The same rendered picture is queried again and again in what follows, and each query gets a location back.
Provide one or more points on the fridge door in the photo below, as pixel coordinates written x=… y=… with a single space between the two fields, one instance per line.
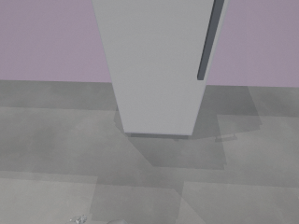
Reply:
x=153 y=50

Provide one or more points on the handle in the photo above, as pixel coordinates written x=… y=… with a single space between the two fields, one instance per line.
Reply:
x=210 y=36

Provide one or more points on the left robot hand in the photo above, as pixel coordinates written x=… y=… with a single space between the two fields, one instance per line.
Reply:
x=77 y=220

